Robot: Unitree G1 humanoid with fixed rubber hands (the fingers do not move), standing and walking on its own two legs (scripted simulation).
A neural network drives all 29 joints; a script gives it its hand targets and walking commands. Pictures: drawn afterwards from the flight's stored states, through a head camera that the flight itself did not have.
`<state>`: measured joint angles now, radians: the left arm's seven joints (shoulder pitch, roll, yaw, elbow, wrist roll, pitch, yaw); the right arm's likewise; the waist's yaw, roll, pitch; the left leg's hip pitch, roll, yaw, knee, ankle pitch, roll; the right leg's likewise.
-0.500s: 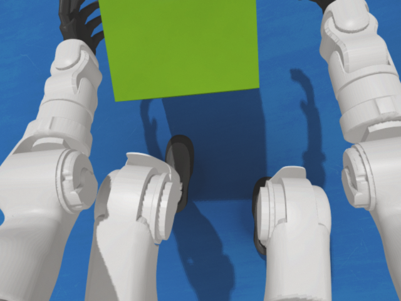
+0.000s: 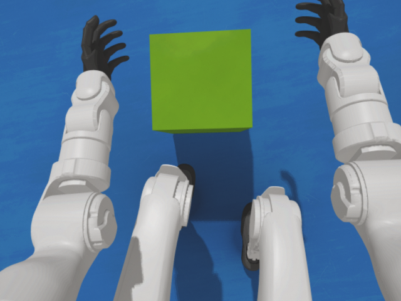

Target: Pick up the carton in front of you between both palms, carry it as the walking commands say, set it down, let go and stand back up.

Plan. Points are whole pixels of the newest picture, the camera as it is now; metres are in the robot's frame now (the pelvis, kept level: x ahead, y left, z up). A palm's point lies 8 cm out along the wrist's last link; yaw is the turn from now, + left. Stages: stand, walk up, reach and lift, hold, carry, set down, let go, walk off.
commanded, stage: set down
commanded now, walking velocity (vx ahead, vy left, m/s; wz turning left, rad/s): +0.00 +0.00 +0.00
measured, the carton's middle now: (203, 92) +0.49 +0.10 -0.34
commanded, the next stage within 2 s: let go in 0.52 s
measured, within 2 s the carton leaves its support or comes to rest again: neither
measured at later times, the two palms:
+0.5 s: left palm (22, 36) +0.45 +0.27 +0.04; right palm out of the picture +0.57 -0.11 +0.04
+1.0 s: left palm out of the picture +0.35 +0.28 +0.16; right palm out of the picture +0.43 -0.15 +0.15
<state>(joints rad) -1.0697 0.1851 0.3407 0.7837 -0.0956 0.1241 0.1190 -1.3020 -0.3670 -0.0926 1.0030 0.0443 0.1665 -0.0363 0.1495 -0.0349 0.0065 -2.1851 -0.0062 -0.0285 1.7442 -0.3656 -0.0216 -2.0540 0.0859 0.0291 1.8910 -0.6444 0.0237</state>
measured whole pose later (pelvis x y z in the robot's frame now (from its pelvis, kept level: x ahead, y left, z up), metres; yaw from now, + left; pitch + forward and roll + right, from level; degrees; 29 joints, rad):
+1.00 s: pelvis +0.08 +0.02 +0.25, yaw +0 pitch +28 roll -1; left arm -0.23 0.20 0.14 0.49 0.03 0.06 -0.10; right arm -0.36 -0.13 -0.18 0.59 -0.09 0.07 -0.06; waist 0.09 0.00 -0.05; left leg -1.05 -0.01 0.00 0.78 -0.21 0.02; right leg -0.93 0.04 0.08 0.82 -0.39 0.03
